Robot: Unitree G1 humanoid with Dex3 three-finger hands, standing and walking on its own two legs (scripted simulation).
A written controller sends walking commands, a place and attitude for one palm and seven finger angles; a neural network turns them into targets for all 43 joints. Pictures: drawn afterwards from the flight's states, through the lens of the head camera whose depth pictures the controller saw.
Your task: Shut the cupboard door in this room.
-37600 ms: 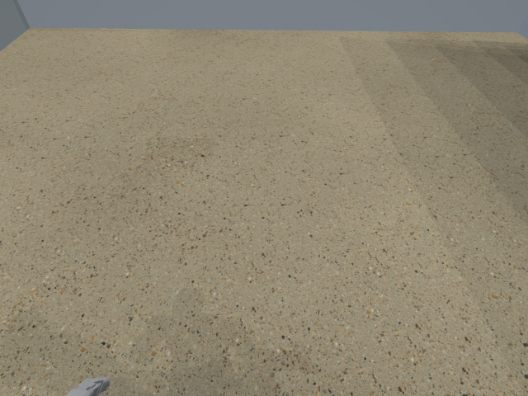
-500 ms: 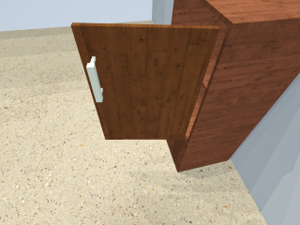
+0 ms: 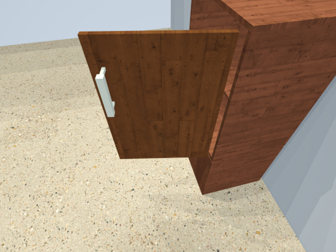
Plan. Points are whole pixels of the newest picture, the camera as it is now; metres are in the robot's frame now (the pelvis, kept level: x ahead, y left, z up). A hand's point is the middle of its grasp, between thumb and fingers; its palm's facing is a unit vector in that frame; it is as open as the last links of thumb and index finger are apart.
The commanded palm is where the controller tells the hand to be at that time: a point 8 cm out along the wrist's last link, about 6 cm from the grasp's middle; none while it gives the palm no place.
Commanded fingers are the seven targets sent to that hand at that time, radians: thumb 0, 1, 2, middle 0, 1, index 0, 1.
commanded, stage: shuffle to correct the standing spot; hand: left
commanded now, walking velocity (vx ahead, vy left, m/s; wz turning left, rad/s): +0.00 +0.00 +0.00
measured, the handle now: (107, 93) +0.54 +0.22 +0.07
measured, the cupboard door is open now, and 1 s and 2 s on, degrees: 77 77 77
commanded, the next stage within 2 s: come to a stop and stand still in 0.36 s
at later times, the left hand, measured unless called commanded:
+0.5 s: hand out of the picture +0.03 +0.17 -0.19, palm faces +0.07 -0.99 -0.15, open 7.3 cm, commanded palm none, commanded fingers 0.00 0.90 0.90 -0.20 -0.30 -0.20 -0.30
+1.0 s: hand (111, 246) +0.17 +0.18 -0.19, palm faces +0.10 -0.98 -0.20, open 7.3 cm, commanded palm none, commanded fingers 0.00 0.90 0.90 -0.20 -0.30 -0.20 -0.30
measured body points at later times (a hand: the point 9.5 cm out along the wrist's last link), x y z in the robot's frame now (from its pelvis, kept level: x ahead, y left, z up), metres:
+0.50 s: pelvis +0.07 +0.00 -0.01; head +0.09 +0.03 +0.44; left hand +0.03 +0.22 -0.18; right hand +0.06 -0.21 -0.16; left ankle -0.02 +0.09 -0.74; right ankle +0.00 -0.11 -0.68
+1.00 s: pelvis +0.10 -0.01 -0.01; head +0.14 +0.01 +0.43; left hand +0.17 +0.23 -0.17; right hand +0.20 -0.25 -0.16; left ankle +0.08 +0.11 -0.71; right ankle +0.19 -0.13 -0.74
